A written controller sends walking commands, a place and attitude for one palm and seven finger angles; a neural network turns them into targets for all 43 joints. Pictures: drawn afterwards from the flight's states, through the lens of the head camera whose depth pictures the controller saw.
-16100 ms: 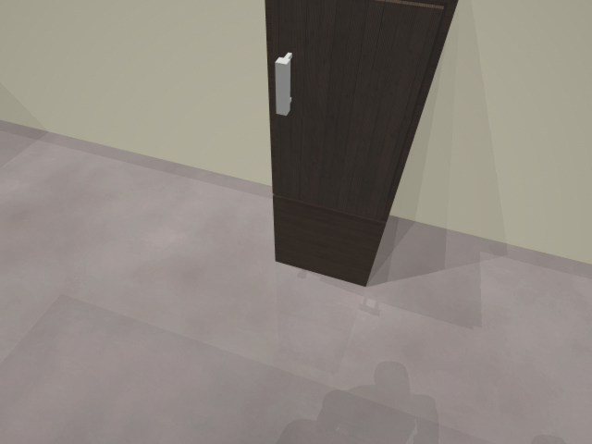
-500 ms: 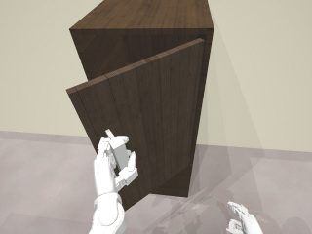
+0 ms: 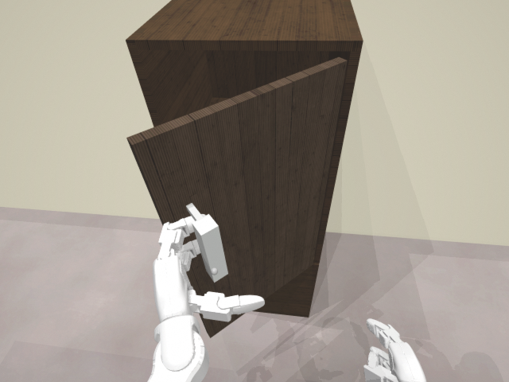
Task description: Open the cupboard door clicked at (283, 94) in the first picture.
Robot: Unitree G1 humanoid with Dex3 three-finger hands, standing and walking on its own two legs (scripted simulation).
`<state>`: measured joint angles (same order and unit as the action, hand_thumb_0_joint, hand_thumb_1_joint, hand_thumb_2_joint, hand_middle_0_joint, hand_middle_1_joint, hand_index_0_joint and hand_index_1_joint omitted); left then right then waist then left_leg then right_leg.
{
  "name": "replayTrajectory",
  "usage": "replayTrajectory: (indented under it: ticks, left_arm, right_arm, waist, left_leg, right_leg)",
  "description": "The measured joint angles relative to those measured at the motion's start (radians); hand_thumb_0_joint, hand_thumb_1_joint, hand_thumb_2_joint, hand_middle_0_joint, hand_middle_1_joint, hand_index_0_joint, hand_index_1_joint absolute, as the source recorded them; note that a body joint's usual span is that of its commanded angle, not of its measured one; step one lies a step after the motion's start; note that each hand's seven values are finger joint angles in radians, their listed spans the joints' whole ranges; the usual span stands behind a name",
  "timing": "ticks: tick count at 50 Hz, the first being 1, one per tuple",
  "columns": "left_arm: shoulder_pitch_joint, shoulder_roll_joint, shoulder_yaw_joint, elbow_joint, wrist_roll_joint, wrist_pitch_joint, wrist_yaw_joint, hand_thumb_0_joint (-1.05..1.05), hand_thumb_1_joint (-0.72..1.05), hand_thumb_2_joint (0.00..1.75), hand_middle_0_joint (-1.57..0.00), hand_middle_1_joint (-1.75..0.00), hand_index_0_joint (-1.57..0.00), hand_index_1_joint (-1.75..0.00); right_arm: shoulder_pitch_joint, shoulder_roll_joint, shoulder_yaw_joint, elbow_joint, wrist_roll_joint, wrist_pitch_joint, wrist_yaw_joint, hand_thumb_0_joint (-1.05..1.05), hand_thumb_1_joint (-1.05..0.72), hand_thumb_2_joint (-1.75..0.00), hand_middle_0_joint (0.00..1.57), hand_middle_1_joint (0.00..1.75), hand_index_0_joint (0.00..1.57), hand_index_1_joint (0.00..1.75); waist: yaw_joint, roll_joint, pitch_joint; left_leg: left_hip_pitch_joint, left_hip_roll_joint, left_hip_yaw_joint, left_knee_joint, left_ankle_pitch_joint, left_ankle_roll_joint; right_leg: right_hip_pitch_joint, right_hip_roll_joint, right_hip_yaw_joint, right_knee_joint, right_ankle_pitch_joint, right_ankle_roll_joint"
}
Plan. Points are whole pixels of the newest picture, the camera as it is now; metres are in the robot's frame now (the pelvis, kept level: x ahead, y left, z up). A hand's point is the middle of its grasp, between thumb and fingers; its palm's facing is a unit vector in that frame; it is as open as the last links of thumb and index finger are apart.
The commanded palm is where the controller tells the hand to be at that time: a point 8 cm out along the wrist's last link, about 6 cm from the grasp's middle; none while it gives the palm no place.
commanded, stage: open thumb and fingers to let go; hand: left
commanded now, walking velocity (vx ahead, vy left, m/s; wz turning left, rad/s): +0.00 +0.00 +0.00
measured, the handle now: (204, 241) +0.31 +0.09 +0.09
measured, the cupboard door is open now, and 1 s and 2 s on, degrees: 43 44 44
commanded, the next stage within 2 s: slide the hand sideways off the handle in 0.20 s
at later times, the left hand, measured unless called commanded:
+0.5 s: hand (210, 293) +0.22 +0.07 +0.09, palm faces -0.17 -0.99 -0.02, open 16.4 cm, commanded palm +0.21 +0.11 +0.09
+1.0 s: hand (182, 317) +0.19 +0.10 +0.09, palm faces -0.11 -0.99 +0.01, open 16.4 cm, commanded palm +0.16 +0.16 +0.09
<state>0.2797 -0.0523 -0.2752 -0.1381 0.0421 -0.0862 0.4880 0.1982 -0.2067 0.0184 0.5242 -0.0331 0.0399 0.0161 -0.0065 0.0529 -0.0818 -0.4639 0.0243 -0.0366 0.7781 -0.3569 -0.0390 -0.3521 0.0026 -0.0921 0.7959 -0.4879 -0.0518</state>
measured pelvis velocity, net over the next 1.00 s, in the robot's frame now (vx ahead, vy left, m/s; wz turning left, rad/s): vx -0.01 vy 0.04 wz -0.03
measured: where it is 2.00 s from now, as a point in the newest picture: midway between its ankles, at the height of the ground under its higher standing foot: outside the picture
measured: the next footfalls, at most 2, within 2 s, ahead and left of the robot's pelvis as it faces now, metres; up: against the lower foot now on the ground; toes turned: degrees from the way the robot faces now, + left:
none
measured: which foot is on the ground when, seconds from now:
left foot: down 0.00-1.00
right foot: down 0.00-1.00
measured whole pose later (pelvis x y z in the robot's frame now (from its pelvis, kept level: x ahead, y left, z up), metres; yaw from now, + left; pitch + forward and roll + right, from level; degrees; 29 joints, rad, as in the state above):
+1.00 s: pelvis -0.01 +0.04 -0.01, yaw -2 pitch +4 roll -1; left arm 0.48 0.10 -0.23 -0.34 -0.06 -0.16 0.05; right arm 0.26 -0.21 0.04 0.41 0.00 -0.03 0.02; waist -0.01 0.05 -0.08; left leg -0.55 0.01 0.01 0.87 -0.38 0.01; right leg -0.44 -0.01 -0.05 0.86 -0.48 0.00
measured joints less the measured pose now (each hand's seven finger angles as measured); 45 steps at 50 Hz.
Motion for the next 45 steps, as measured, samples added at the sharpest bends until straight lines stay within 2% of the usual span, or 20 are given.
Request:
replayTrajectory:
  ticks: [13,16,17,18,20,23,26,29,34,38,45]
  left_arm:
    - [-0.11,0.003,-0.049,0.056,0.003,0.055,0.026,-0.01,-0.5,0.3,-0.23,-0.56,-0.23,-0.56]
    - [-0.134,-0.002,-0.048,0.07,0.005,0.068,0.032,-0.01,-0.5,0.3,-0.24,-0.5,-0.24,-0.5]
    - [-0.132,-0.003,-0.042,0.069,0.016,0.066,0.017,-0.01,-0.5,0.3,-0.25,-0.49,-0.24,-0.49]
    - [-0.124,0.001,-0.035,0.064,0.025,0.057,-0.027,-0.01,-0.5,0.3,-0.25,-0.47,-0.23,-0.48]
    - [-0.102,0.03,-0.022,0.047,0.017,0.025,-0.156,-0.01,-0.5,0.3,-0.22,-0.44,-0.19,-0.44]
    - [-0.075,0.093,-0.02,0.025,-0.036,-0.023,-0.337,-0.01,-0.5,0.3,-0.17,-0.39,-0.14,-0.39]
    - [-0.056,0.119,-0.027,0.009,-0.087,-0.047,-0.417,-0.01,-0.5,0.3,-0.15,-0.36,-0.12,-0.35]
    - [-0.046,0.109,-0.028,0.0,-0.103,-0.042,-0.414,-0.01,-0.5,0.3,-0.14,-0.33,-0.12,-0.32]
    - [-0.005,0.089,-0.019,-0.031,-0.081,-0.033,-0.378,-0.01,-0.5,0.3,-0.14,-0.31,-0.13,-0.31]
    - [0.038,0.103,-0.009,-0.07,-0.066,-0.041,-0.377,-0.01,-0.5,0.3,-0.15,-0.31,-0.14,-0.3]
    - [0.138,0.132,0.021,-0.15,-0.084,-0.051,-0.406,-0.01,-0.5,0.3,-0.15,-0.3,-0.15,-0.3]
  right_arm:
    - [-0.033,0.028,0.016,0.013,0.003,0.012,0.011,0.02,-0.91,-0.9,0.2,0.3,0.2,0.3]
    - [-0.038,0.032,0.019,0.018,0.002,0.021,0.016,0.02,-0.91,-0.9,0.2,0.3,0.2,0.3]
    - [-0.038,0.032,0.021,0.018,0.002,0.023,0.02,0.02,-0.91,-0.9,0.2,0.3,0.2,0.3]
    - [-0.033,0.03,0.021,0.012,0.005,0.025,0.023,0.02,-0.91,-0.9,0.2,0.3,0.2,0.3]
    - [-0.01,0.024,0.019,-0.009,0.012,0.02,0.021,0.02,-0.91,-0.9,0.2,0.3,0.2,0.3]
    - [0.021,0.007,0.02,-0.034,0.028,0.004,0.008,0.02,-0.91,-0.9,0.2,0.3,0.21,0.3]
    - [0.036,-0.004,0.024,-0.042,0.039,-0.018,-0.006,0.02,-0.91,-0.9,0.2,0.3,0.21,0.3]
    - [0.041,-0.004,0.027,-0.042,0.042,-0.032,-0.012,0.02,-0.91,-0.9,0.2,0.3,0.2,0.3]
    - [0.052,0.006,0.031,-0.057,0.038,-0.039,-0.001,0.02,-0.91,-0.9,0.2,0.3,0.2,0.3]
    - [0.055,0.009,0.034,-0.075,0.034,-0.04,0.005,0.02,-0.91,-0.9,0.2,0.3,0.2,0.3]
    - [0.056,0.001,0.031,-0.102,0.036,-0.052,0.004,0.02,-0.91,-0.9,0.2,0.3,0.2,0.3]
  waist:
    - [0.0,-0.007,0.006]
    - [0.0,-0.007,0.007]
    - [-0.002,-0.009,0.011]
    - [-0.001,-0.011,0.013]
    - [0.005,-0.012,0.014]
    - [0.007,-0.003,0.019]
    - [0.002,0.004,0.023]
    - [-0.004,0.001,0.025]
    - [-0.011,-0.015,0.016]
    - [-0.013,-0.019,0.014]
    - [-0.008,-0.012,0.009]
  left_leg:
    - [-0.02,-0.004,0.013,0.027,-0.001,0.021]
    - [-0.024,-0.005,0.016,0.031,0.001,0.025]
    - [-0.025,-0.007,0.017,0.031,0.002,0.027]
    - [-0.028,-0.01,0.018,0.03,0.004,0.029]
    - [-0.038,-0.015,0.02,0.032,0.008,0.034]
    - [-0.051,-0.021,0.02,0.043,0.007,0.04]
    - [-0.057,-0.023,0.026,0.051,0.005,0.046]
    - [-0.056,-0.022,0.036,0.051,0.006,0.05]
    - [-0.053,-0.017,0.053,0.045,0.006,0.052]
    - [-0.053,-0.013,0.056,0.051,0.001,0.052]
    - [-0.07,-0.01,0.05,0.07,-0.012,0.049]
  right_leg:
    - [-0.012,-0.006,0.013,0.002,0.018,0.023]
    - [-0.016,-0.007,0.016,0.002,0.023,0.027]
    - [-0.017,-0.009,0.017,0.003,0.024,0.029]
    - [-0.021,-0.012,0.017,0.005,0.024,0.031]
    - [-0.032,-0.017,0.019,0.012,0.025,0.034]
    - [-0.043,-0.024,0.018,0.022,0.024,0.04]
    - [-0.05,-0.026,0.024,0.028,0.024,0.047]
    - [-0.055,-0.027,0.035,0.031,0.028,0.051]
    - [-0.061,-0.024,0.053,0.031,0.031,0.053]
    - [-0.062,-0.021,0.056,0.034,0.029,0.053]
    - [-0.073,-0.017,0.05,0.046,0.018,0.05]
